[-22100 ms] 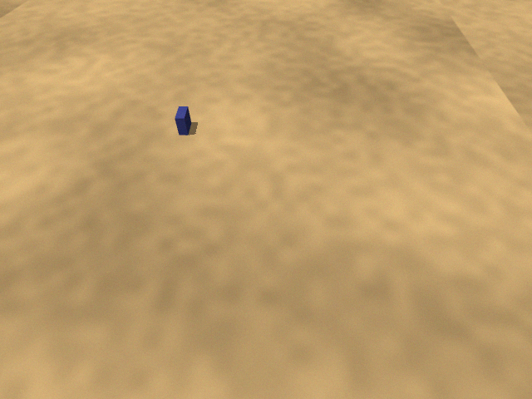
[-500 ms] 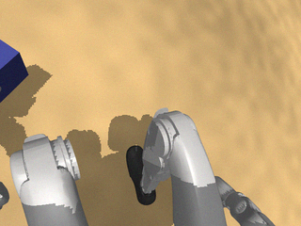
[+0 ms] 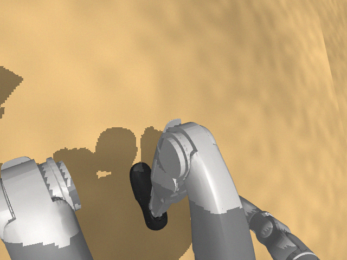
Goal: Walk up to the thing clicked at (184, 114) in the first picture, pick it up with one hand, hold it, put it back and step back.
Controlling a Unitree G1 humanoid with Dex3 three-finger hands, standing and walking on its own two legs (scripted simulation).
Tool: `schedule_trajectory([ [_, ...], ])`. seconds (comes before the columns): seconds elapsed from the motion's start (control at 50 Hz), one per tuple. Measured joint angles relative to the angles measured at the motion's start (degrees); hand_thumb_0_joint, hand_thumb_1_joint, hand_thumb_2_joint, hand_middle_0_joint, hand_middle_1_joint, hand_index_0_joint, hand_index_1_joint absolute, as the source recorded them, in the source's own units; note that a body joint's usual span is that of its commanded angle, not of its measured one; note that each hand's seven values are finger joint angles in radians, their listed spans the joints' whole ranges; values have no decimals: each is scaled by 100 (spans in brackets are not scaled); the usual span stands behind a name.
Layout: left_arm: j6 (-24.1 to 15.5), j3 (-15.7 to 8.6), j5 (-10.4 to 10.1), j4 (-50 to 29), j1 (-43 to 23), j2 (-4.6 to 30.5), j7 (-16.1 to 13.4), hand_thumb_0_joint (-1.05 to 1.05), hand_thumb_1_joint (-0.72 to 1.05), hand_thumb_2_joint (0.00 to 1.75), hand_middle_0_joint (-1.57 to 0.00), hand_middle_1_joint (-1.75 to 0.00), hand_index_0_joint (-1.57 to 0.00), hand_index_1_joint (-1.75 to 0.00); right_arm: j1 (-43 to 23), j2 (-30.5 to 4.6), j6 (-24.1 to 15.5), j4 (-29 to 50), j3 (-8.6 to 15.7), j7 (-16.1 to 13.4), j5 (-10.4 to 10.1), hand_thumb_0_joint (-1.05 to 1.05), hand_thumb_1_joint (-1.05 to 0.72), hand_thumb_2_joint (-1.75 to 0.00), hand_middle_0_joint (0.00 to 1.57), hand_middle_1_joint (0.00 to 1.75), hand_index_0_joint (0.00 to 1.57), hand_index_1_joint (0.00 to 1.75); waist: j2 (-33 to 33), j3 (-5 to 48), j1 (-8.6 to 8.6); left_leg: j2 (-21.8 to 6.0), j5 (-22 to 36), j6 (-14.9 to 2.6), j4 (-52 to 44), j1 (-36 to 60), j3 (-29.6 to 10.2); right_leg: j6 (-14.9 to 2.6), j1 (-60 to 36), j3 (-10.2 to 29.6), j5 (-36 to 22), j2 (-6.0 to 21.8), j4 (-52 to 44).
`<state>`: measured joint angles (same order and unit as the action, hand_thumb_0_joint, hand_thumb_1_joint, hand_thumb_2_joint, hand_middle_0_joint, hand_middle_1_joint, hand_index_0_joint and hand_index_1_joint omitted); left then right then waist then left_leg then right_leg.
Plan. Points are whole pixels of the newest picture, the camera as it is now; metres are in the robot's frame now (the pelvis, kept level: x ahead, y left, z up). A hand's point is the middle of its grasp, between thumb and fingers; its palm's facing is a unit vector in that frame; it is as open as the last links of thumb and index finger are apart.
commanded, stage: lower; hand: left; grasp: from the side
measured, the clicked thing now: out of the picture +0.48 +0.28 -0.20
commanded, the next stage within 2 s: loosen in 0.48 s
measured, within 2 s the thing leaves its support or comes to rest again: rests again in 0.72 s
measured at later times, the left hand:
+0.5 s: hand out of the picture +0.45 +0.31 -0.19, palm faces +0.47 -0.88 -0.05, open 9.8 cm
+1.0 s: hand out of the picture +0.45 +0.31 -0.19, palm faces +0.48 -0.88 -0.02, open 12.3 cm
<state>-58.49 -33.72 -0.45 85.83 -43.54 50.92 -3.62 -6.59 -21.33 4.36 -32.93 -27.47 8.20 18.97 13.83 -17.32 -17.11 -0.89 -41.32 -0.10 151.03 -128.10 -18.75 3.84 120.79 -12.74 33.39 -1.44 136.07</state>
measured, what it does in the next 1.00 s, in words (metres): stands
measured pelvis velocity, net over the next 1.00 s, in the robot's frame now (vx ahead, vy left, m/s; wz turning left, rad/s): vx -0.01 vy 0.01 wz -0.04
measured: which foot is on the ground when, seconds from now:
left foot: down 0.00-1.00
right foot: down 0.00-1.00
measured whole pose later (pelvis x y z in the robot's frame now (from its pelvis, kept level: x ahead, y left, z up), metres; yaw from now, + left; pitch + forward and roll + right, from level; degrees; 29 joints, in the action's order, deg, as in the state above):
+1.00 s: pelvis -0.01 +0.01 +0.00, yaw -2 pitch +13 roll -19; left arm -61.9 -32.1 -2.3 89.4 -43.6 55.1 -4.6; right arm -10.4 -22.0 4.1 -30.1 -32.6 7.4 21.0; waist 16.8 -19.8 -17.0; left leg -1.5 -42.1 -0.9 152.4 -126.5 -21.6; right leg 4.4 118.1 -14.9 32.6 -2.9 134.7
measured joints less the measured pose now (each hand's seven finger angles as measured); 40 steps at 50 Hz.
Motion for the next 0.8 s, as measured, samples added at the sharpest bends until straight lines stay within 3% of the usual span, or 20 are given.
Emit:
schedule_trajectory([
  [0.22, -138, 99, -124, 215, -24, 203, -51, -2, -49, 103, -81, -126, -82, -124, -150, -54, -20, 76, -205, -17, 69, 0, -89, -90, 21, 30, 21, 30, 105, -108, 2, -29, -43, -1, 53, 52, -100, 37, -55, -68, -31, -55, -27],
  [0.62, -287, 119, -121, 361, 53, 403, -97, -2, -46, 100, -81, -124, -82, -122, -391, -79, -7, 204, -423, -68, 186, 0, -88, -90, 21, 30, 21, 30, 250, -244, -3, -45, -79, -8, 127, 132, -252, 60, -176, -179, -69, -117, -77],
  [0.8, -367, 97, -243, 337, 26, 390, -91, -2, -33, 82, -85, -106, -86, -104, -392, -71, -54, 223, -494, -72, 202, 0, -89, -89, 21, 30, 21, 30, 309, -238, 12, -50, -81, -30, 147, 147, -288, 78, -216, -207, -83, -136, -98],
])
